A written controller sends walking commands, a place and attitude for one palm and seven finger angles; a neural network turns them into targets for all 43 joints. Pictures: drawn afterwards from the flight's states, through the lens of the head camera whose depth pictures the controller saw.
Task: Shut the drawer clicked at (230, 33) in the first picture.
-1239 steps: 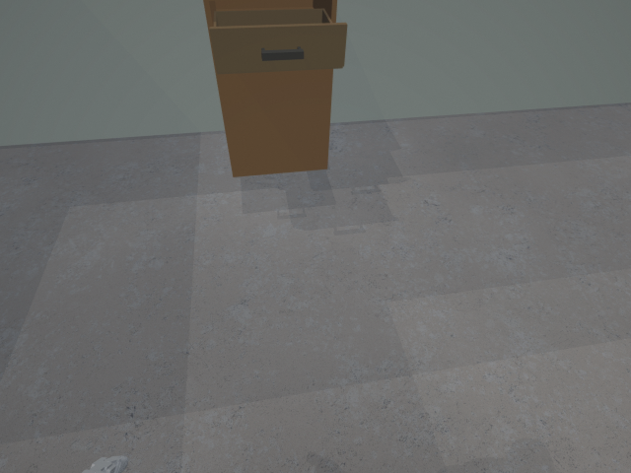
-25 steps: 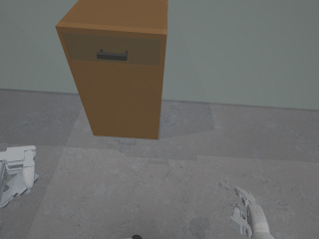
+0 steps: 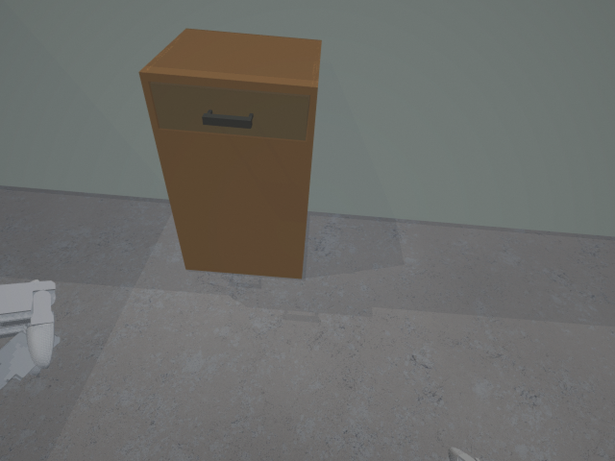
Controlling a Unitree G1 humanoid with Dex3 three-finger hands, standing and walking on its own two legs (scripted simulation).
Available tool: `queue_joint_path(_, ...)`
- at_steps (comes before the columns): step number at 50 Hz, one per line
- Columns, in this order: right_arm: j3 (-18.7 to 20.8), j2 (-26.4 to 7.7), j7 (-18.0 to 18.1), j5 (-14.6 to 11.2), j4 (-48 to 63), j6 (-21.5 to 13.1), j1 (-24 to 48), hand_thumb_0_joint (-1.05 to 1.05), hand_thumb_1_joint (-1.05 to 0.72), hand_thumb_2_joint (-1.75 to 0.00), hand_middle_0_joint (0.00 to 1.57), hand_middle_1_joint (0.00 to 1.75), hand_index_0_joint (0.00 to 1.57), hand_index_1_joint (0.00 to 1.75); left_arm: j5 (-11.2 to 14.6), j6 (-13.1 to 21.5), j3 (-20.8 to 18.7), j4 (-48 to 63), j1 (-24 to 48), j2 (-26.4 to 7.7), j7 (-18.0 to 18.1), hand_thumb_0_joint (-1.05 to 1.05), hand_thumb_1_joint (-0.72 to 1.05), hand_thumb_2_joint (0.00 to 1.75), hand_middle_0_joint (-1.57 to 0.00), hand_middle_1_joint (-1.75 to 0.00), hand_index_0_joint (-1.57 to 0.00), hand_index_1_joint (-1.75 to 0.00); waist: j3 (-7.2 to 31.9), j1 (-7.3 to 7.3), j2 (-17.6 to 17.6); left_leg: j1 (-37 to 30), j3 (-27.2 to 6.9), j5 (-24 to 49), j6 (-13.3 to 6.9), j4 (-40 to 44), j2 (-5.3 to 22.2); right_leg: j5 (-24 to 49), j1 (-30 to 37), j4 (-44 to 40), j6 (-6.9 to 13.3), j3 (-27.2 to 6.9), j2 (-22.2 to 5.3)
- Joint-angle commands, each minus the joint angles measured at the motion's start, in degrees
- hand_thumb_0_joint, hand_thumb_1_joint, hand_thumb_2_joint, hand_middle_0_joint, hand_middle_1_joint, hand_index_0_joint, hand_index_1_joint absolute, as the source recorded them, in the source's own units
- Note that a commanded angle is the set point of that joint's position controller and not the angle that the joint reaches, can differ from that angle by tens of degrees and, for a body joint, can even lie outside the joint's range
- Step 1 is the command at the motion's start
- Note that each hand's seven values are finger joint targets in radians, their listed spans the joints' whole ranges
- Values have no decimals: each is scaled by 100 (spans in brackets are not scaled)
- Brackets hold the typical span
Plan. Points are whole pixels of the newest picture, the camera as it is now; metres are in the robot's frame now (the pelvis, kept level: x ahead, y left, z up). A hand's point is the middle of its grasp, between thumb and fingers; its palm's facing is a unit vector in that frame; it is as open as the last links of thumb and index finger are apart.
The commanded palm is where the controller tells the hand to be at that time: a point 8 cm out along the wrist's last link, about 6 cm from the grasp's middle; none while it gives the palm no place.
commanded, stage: stop stepping back and stand still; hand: left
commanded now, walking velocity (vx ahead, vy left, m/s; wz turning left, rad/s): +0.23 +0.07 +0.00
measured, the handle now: (229, 117) +1.03 +0.23 -0.03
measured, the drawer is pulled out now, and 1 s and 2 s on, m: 0.00 0.00 0.00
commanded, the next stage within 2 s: let the arm hang, fingers relaxed in 0.42 s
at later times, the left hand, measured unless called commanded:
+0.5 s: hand (20, 355) +0.17 +0.25 +0.18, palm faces +0.39 -0.77 -0.50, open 3.2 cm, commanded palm none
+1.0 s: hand out of the picture +0.01 +0.23 -0.16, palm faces +0.08 -0.96 -0.26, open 4.3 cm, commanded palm none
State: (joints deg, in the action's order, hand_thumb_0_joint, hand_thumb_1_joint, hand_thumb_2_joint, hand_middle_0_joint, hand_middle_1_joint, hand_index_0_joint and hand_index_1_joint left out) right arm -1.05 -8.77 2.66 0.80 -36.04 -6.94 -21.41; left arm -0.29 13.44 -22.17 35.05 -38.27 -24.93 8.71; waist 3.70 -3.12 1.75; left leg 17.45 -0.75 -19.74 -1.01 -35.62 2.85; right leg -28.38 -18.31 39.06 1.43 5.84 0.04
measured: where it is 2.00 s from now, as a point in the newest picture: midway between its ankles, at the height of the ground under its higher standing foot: outside the picture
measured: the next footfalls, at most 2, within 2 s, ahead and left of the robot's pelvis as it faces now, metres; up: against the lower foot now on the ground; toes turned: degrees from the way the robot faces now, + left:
right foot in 0.02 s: +0.06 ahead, -0.09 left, +0.00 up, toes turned -4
left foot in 0.26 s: +0.04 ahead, +0.15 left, +0.00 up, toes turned +8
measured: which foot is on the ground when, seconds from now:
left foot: down 0.00-0.00, up 0.02-0.24, down 0.26-1.00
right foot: up 0.00-0.00, down 0.02-1.00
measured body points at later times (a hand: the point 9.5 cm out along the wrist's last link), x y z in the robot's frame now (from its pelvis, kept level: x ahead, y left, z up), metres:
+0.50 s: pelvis -0.01 +0.01 +0.00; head -0.02 +0.02 +0.45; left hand +0.14 +0.29 +0.21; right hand +0.15 -0.20 -0.08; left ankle +0.01 +0.14 -0.73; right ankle +0.02 -0.09 -0.73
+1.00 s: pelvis +0.00 +0.02 +0.01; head +0.03 +0.03 +0.46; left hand +0.01 +0.28 -0.14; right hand +0.03 -0.21 -0.15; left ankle +0.01 +0.14 -0.73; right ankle +0.02 -0.09 -0.73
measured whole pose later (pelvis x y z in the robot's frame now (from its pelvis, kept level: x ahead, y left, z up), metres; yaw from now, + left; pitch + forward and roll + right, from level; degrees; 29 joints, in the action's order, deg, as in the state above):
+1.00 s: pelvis +0.00 +0.02 +0.01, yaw +4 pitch +0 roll +0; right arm 0.0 -10.2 0.4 1.2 -56.6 2.0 -16.6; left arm -0.6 -1.5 -0.9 -54.8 -16.6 -13.3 1.3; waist -3.5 0.0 -0.5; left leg 13.6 3.6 -13.9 0.3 -28.0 2.5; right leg -13.3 -12.9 26.7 0.6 7.2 -2.1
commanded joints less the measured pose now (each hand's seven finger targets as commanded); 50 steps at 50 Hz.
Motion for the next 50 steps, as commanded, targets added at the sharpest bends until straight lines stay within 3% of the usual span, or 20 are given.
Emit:
queue_joint_path(1, 512, -1030, 140, -49, 801, -195, 1403, 0, -90, -90, 20, 30, 20, 30, 129, 222, -786, 514, 694, -864, -11, 0, 90, 90, -140, -160, -140, -160, -779, 261, 1347, 2620, -179, -631, -57, -3385, -326, -1339, 473, -3225, 905, -4048, -2293)
queue_joint_path(2, 502, -1040, 105, 25, 679, -233, 1414, 0, -90, -90, 20, 30, 20, 30, 201, 383, -1098, 936, 1363, -1336, -89, 0, 90, 90, -140, -160, -140, -160, -761, 68, 1327, 2392, -111, -151, 72, -3725, -90, -799, -36, -3243, 1084, -3824, -2315)
queue_joint_path(4, 451, -867, 160, 2, 557, -194, 1220, 0, -90, -90, 20, 30, 20, 30, 94, 342, -855, 347, 1206, -857, -75, 0, 90, 90, -140, -160, -140, -160, -313, 60, 617, 1392, 4, -6, 5, -3064, 37, -2307, -661, -3087, 835, -2800, -1880)
queue_joint_path(6, 436, -820, 240, -63, 624, -204, 1345, 0, -90, -90, 20, 30, 20, 30, 137, 306, -520, 582, 1014, -586, -98, 0, 90, 90, -140, -160, -140, -160, -386, 100, 657, 329, 242, -77, -72, -1684, 124, -2015, -1343, -2802, 668, -1899, -1608)
queue_joint_path(10, 333, -837, 351, 15, 606, -397, 1264, 0, -90, -90, 20, 30, 20, 30, 113, 336, -346, 947, 931, -494, 66, 0, 90, 90, -140, -160, -140, -160, -177, 137, 321, -898, 840, -117, -187, 657, -262, -1059, -746, -1825, 400, -959, -1075)
queue_joint_path(11, 339, -932, 379, 9, 654, -453, 1238, 0, -90, -90, 20, 30, 20, 30, 133, 345, -267, 1042, 961, -409, 78, 0, 90, 90, -140, -160, -140, -160, -221, 98, -309, -951, 371, -375, -292, 1289, -59, -684, -655, -1008, 245, -740, -883)
queue_joint_path(13, 328, -1031, 319, 1, 778, -487, 1214, 0, -90, -90, 20, 30, 20, 30, 13, 446, -385, 1406, 1303, -516, 139, 0, 90, 90, -140, -160, -140, -160, -591, 113, -2185, -750, -2432, -1546, -1052, 2689, 1646, -325, -1596, 1779, -172, -110, 41)
queue_joint_path(15, 374, -915, 227, -39, 712, -492, 1203, 0, -90, -90, 20, 30, 20, 30, 35, 394, -675, 960, 990, -704, 108, 0, 90, 90, -140, -160, -140, -160, -623, 175, -1296, -395, -2179, -547, -1161, 2450, 1653, 85, -1602, 2355, -144, -494, -224)
queue_joint_path(18, 355, -896, 89, -81, 776, -418, 1223, 0, -90, -90, 20, 30, 20, 30, 81, 267, -664, 998, 381, -615, 88, 0, 90, 90, -140, -160, -140, -160, -527, 288, -1398, 175, -771, 347, -759, 2008, 1173, 414, -379, 839, -161, -210, -236)
queue_joint_path(22, 318, -913, 81, -69, 976, -190, 1407, 0, -90, -90, 20, 30, 20, 30, 126, 171, -568, 942, 285, -620, 71, 0, 90, 90, -140, -160, -140, -160, -449, 288, -1044, 1343, -145, -984, -346, 1298, 706, 409, 1404, -1082, -27, -257, -105)
queue_joint_path(24, 366, -843, 99, -78, 1002, -79, 1404, 0, -90, -90, 20, 30, 20, 30, 173, 57, -657, 838, 378, -794, 72, 0, 90, 90, -140, -160, -140, -160, -496, 251, 1043, 1487, 343, -735, 1, -1010, -221, -475, 763, -2755, 638, -2834, -1520)
queue_joint_path(25, 365, -888, 122, -56, 954, -86, 1440, 0, -90, -90, 20, 30, 20, 30, 224, 69, -721, 945, 668, -903, 95, 0, 90, 90, -140, -160, -140, -160, -572, 245, 1042, 1361, 215, -529, 24, -1731, -178, 465, 535, -2914, 842, -3050, -1987)
queue_joint_path(26, 597, -1390, -409, -32, -94, -372, 1761, 0, -90, -90, 20, 30, 20, 30, -315, -882, 1433, -3774, 1394, -15, -619, 0, 90, 90, -140, -160, -140, -160, -229, 110, 742, 1874, -152, -1116, -11, -1913, 594, 2838, 621, -1774, 906, -1902, -2705)
queue_joint_path(28, 474, -916, -413, -123, -250, 336, 551, 0, -90, -90, 20, 30, 20, 30, -276, -1277, 1368, -3871, 1429, 481, -741, 0, 90, 90, -132, -151, -132, -151, -26, -84, 635, 423, 94, -682, 164, -1396, 164, 1870, -494, -1311, 714, -1088, -1573)
queue_joint_path(30, 341, -791, -428, -28, -259, 533, 437, 0, -90, -90, 20, 30, 20, 30, -169, -1347, 1595, -4387, 1698, 646, -761, 0, 90, 90, -124, -143, -124, -143, -105, -76, 823, -111, 235, 475, 52, -232, -69, 2155, -571, -741, 372, -518, -1145)
queue_joint_path(33, 365, -1309, -311, 158, -209, 527, 888, 0, -90, -90, 20, 30, 20, 30, -139, -1386, 1790, -5266, 1796, 775, -801, 0, 90, 90, -112, -130, -112, -130, -79, 279, -158, 232, -1026, 2481, -585, 679, 959, 1757, -75, -135, -209, -245, -429)
queue_joint_path(35, 292, -1107, -239, 154, -338, 570, 1118, 0, -90, -90, 20, 30, 20, 30, -161, -1372, 1771, -6005, 1877, 547, -798, 0, 90, 90, -104, -121, -104, -121, -63, 408, 612, 495, -252, 1751, -204, 345, 315, 2605, 625, -916, -54, -736, -763)
queue_joint_path(38, 222, -814, -227, 79, -875, 668, 739, 0, -90, -90, 20, 30, 20, 30, -77, -1348, 1864, -7075, 2194, 421, -809, 0, 90, 90, -92, -108, -92, -108, -274, 186, -251, -249, 108, 1513, 15, 517, 126, 2503, 186, -1195, 184, -775, -934)
queue_joint_path(42, 227, -758, -187, 92, -1224, 662, 729, 0, -90, -90, 20, 30, 20, 30, -47, -1336, 1882, -7894, 1990, 669, -749, 0, 90, 90, -76, -91, -76, -91, -51, 353, -1379, -165, -76, 1487, -94, 1134, 367, 2053, 881, -1355, 37, -503, -628)
queue_joint_path(50, 237, -723, -154, 22, -1884, 735, 356, 0, -90, -90, 20, 30, 20, 30, -21, -1333, 2045, -8907, 2212, 677, -748, 0, 90, 90, -44, -56, -44, -56, -484, 268, -266, -528, -4, 1001, -56, 1492, 369, 1618, 599, -1922, 71, -466, -682)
